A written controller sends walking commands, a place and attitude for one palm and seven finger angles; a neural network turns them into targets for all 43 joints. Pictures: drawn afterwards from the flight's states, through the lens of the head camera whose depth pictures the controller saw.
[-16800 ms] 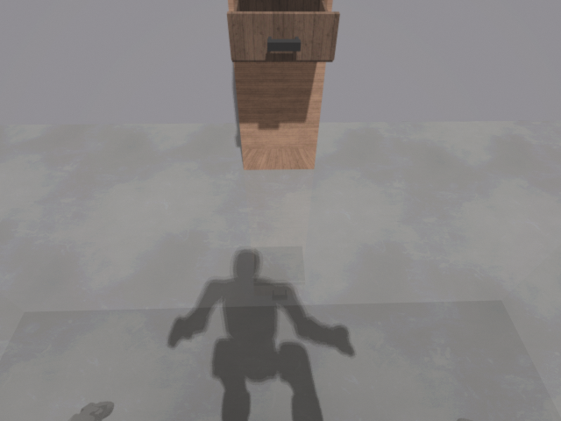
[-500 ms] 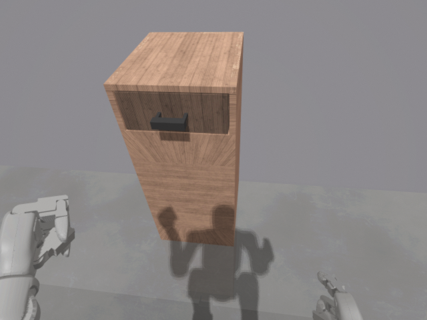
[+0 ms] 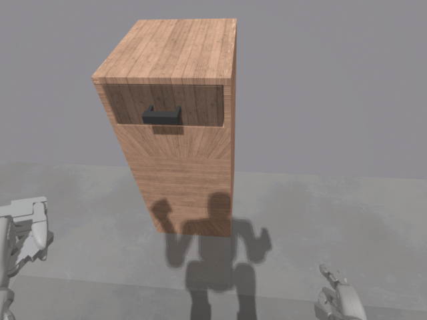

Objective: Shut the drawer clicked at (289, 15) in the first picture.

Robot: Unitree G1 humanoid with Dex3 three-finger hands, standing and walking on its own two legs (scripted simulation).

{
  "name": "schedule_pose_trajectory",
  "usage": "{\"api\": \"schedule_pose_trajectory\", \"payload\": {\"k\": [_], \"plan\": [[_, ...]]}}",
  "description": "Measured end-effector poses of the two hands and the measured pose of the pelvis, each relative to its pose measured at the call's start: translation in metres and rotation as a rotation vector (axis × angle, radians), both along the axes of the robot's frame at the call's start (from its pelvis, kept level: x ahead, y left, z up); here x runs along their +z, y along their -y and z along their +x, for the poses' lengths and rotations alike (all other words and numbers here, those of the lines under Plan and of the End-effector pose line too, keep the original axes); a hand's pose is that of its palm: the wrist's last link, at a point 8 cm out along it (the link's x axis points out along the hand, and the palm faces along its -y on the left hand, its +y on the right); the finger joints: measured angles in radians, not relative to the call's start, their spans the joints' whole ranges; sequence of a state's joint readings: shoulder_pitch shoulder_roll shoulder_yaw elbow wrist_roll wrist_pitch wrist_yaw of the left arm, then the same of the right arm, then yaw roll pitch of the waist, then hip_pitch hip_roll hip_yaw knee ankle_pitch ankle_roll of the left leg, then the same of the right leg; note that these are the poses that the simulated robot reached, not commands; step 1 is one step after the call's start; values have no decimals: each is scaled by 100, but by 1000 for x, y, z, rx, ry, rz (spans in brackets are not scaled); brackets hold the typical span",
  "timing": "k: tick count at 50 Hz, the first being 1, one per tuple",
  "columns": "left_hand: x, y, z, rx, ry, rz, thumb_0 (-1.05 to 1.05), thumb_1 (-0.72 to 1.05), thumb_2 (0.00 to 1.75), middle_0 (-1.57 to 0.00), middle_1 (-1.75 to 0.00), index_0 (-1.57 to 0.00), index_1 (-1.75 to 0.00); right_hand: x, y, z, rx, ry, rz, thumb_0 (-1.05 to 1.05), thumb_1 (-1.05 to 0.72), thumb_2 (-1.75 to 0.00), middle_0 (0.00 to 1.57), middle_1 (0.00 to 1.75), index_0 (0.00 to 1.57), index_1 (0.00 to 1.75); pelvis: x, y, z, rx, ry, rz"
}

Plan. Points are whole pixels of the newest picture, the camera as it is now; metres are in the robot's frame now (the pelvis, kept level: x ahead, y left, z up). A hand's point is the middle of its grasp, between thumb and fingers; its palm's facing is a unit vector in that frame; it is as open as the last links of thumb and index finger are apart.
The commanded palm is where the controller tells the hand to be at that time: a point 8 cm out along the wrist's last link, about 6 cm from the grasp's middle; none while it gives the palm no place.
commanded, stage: step back with the hand held close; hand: left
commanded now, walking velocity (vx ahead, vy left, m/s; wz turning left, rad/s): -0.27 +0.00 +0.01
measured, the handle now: (163, 113) +0.64 +0.21 +0.03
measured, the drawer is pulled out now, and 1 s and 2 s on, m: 0.00 0.00 0.00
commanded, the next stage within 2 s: stop stepping back and stand still in 1.18 s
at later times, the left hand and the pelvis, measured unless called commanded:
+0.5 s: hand (5, 288) +0.13 +0.27 +0.15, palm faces +0.35 -0.79 -0.50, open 3.2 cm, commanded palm +0.07 +0.31 +0.17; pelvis -0.06 +0.03 -0.01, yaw +0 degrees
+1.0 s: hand out of the picture +0.03 +0.28 +0.15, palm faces +0.43 -0.79 -0.44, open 3.2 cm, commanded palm -0.05 +0.32 +0.17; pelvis -0.15 +0.03 -0.03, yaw +5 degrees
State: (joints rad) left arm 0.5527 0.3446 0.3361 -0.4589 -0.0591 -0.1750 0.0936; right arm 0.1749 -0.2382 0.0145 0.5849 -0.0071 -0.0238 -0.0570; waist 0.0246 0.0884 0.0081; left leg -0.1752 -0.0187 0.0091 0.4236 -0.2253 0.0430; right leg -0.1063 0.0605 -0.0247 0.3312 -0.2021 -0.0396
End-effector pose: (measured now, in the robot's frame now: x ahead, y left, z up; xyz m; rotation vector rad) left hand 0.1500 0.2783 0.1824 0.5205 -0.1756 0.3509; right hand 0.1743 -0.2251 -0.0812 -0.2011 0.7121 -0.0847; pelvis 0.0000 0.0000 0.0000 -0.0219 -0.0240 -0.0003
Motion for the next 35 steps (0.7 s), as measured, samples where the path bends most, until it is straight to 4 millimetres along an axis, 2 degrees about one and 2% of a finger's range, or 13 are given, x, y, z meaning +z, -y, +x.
{"api": "schedule_pose_trajectory", "payload": {"k": [5,11,19,25,30,35], "plan": [[-10,-4,5,-32,-76,7,1,89,89,-140,-160,-141,-160,-5,8,-12,-68,-59,-10,2,-90,-90,20,30,20,30,0,-8,-3,-5,-36,5],[-15,-13,-6,-46,-111,19,1,89,89,-140,-160,-140,-160,-4,6,-27,-101,-89,-32,2,-90,-90,20,30,20,30,-2,-16,-13,-7,-51,8],[-7,-23,-38,-43,-37,48,1,89,89,-140,-160,-140,-160,3,-10,-40,-76,-30,-38,2,-90,-90,20,30,20,30,-6,-24,-38,-5,-39,7],[-12,-29,-63,-23,-2,51,1,89,89,-140,-160,-141,-160,5,-20,-56,-53,19,-34,1,-90,-90,20,30,20,30,-11,-28,-61,-4,-29,-1],[-17,-29,-81,-17,23,54,1,89,89,-140,-160,-141,-160,1,-21,-78,-38,16,-55,1,-90,-90,20,30,20,30,-16,-28,-78,10,-21,-7],[-13,-25,-101,-13,80,98,1,89,89,-140,-160,-141,-160,-7,-16,-99,-15,-9,-79,1,-90,-90,20,30,20,30,-22,-22,-93,69,-11,-4]]}}
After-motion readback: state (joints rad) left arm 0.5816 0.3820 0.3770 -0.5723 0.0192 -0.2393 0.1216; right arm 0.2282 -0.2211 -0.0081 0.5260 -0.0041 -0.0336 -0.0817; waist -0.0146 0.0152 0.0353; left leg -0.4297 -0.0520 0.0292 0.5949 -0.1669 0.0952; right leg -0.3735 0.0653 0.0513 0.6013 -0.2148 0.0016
